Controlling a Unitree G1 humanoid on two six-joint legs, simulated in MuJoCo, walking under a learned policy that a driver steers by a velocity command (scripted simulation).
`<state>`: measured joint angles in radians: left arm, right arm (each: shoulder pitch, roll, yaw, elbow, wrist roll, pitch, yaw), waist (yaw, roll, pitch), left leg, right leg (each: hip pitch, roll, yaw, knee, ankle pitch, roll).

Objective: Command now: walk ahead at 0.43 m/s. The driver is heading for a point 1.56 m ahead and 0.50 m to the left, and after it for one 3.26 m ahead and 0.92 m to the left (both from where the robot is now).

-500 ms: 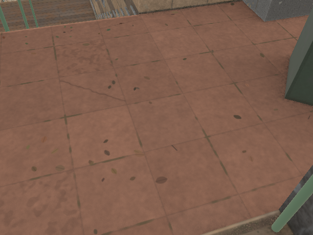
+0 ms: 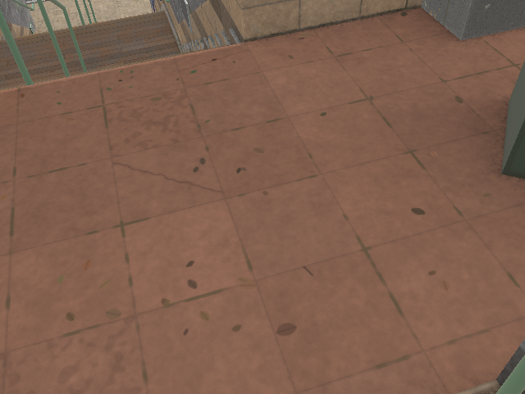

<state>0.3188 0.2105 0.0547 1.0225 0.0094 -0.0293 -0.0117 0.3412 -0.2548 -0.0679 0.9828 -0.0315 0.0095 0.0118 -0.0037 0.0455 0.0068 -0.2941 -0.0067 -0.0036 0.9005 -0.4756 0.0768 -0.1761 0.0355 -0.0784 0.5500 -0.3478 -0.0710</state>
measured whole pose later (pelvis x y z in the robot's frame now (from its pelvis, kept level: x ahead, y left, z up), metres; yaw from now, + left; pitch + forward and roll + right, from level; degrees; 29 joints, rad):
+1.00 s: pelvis +0.60 +0.00 -0.34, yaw +21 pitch +1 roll -1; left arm 0.36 0.21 0.02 1.00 0.00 -0.07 0.00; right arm 0.32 -0.22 -0.03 0.89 0.07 -0.02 -0.06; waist -0.03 0.02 -0.03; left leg -0.83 0.01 -0.05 1.81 -0.34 0.04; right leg -0.25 0.00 -0.10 0.56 -0.32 -0.02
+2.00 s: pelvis +1.10 +0.31 -0.32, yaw +41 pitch +3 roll +0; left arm 0.33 0.24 0.06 0.78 -0.02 -0.08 -0.02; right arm 0.15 -0.26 -0.06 0.69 -0.01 -0.09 -0.01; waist 0.05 0.02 0.01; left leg -0.61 0.05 -0.07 0.91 -0.25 -0.01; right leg -0.22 0.09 0.08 0.34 -0.15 -0.07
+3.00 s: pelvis +1.41 +0.51 -0.34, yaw +6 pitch +3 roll +1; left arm 0.18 0.30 0.07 0.59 0.00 0.03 0.02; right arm 0.09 -0.30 -0.05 0.73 -0.01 0.00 -0.04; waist 0.03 0.01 0.05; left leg -0.59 0.02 -0.11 0.91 -0.33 -0.07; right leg -0.44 0.11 0.12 0.48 -0.09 -0.06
